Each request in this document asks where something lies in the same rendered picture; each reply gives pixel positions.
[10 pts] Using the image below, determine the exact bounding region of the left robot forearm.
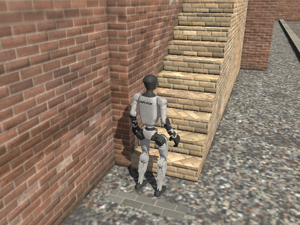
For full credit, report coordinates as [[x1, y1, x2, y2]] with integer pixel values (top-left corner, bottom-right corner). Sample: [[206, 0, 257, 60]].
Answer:
[[129, 115, 138, 128]]

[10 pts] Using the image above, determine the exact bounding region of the left robot upper arm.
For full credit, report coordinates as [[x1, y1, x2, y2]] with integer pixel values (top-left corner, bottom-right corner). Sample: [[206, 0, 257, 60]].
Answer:
[[129, 93, 141, 117]]

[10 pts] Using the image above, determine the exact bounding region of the right robot thigh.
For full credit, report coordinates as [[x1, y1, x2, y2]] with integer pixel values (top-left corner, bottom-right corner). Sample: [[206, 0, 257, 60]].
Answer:
[[154, 133, 168, 168]]

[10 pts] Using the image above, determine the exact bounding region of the right robot upper arm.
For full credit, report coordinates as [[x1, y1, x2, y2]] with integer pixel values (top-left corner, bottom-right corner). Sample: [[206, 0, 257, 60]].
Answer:
[[157, 97, 167, 124]]

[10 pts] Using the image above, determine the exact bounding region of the robot left hand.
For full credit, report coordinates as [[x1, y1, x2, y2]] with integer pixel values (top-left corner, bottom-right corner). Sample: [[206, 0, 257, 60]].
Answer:
[[132, 125, 140, 135]]

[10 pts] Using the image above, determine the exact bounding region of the robot right hand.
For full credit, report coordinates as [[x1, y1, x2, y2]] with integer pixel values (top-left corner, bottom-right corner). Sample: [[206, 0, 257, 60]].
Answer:
[[169, 135, 180, 147]]

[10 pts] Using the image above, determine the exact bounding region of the right robot shin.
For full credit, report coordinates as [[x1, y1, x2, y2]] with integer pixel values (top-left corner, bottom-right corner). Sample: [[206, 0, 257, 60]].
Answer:
[[157, 161, 167, 191]]

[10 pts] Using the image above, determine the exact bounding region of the right robot forearm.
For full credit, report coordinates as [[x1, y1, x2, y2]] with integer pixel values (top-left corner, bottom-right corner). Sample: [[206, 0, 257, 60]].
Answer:
[[164, 118, 177, 138]]

